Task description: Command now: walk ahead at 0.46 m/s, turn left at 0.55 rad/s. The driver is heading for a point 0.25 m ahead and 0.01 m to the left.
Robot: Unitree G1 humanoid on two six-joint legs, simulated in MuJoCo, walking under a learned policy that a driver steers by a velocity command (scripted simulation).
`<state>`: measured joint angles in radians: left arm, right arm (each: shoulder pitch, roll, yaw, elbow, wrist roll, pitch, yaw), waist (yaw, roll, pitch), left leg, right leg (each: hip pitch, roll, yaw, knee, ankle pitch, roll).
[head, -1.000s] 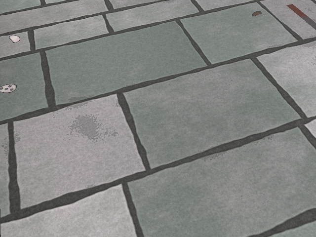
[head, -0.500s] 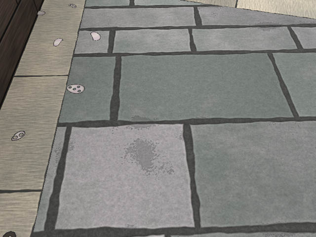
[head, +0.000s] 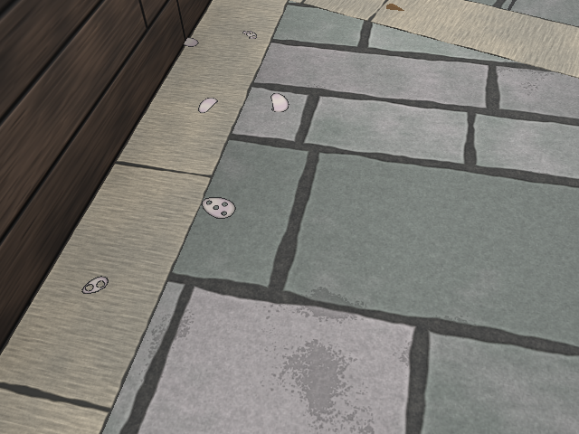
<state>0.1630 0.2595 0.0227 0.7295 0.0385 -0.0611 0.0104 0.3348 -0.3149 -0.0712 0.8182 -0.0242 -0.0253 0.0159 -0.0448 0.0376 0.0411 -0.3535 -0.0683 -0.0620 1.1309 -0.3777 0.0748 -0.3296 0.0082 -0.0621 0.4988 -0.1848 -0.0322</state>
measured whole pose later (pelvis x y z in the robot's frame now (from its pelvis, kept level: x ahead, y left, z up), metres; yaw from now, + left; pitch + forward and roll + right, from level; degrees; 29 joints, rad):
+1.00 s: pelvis +0.18 +0.00 +0.01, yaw +6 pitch -1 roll +0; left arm 0.29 0.18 0.00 1.05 0.01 -0.01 0.03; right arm 0.27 -0.20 -0.01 1.08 -0.01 0.00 -0.03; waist -0.01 0.00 0.02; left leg -0.23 -0.03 0.00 0.38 -0.13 0.03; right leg -0.13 0.02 -0.01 0.40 -0.25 -0.02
